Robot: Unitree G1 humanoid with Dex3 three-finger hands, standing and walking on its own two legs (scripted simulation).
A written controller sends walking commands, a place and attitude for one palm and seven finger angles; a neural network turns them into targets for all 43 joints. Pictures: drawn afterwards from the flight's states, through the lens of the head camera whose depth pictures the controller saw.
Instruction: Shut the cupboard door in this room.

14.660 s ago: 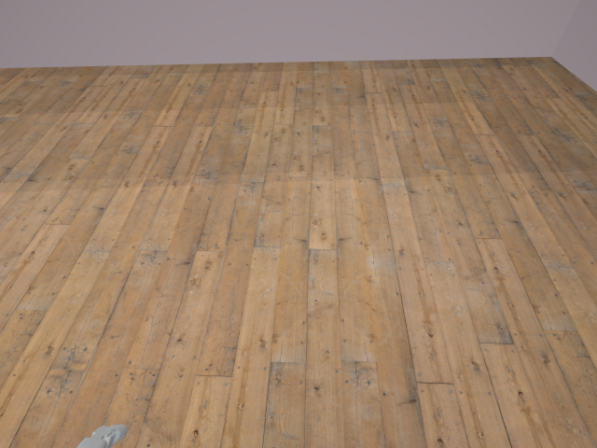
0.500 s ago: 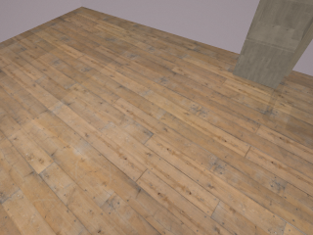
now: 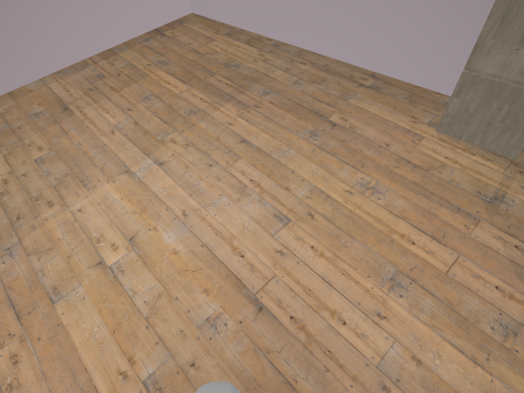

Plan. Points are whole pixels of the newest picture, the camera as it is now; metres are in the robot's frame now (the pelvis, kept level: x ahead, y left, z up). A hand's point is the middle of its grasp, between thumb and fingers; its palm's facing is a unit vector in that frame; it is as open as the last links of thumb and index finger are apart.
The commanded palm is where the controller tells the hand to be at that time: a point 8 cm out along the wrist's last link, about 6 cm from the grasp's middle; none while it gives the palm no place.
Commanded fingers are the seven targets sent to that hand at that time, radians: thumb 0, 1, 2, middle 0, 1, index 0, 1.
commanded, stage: turn or walk to find it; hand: left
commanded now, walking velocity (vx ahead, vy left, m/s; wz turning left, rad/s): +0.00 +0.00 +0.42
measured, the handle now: out of the picture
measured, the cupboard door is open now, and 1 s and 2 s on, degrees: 88 88 88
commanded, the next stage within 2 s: stand and wait in 0.06 s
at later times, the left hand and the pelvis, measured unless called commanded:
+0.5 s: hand out of the picture -0.01 +0.23 -0.17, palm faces +0.12 -0.96 -0.24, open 7.3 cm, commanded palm none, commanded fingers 0.00 0.90 0.90 -0.20 -0.30 -0.20 -0.30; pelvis -0.03 +0.03 +0.00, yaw +5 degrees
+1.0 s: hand out of the picture -0.10 +0.26 -0.19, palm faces +0.33 -0.92 -0.22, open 7.3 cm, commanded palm none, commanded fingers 0.00 0.90 0.90 -0.20 -0.30 -0.20 -0.30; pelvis -0.08 +0.06 -0.01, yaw +17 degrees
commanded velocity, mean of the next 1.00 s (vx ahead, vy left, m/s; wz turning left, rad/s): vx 0.00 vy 0.00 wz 0.29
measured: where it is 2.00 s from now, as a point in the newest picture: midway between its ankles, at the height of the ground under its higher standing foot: outside the picture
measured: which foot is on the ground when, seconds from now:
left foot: up 0.00-0.18, down 0.20-0.56, up 0.58-0.92, down 0.94-1.00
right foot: down 0.00-0.20, up 0.22-0.52, down 0.54-0.94, up 0.96-1.00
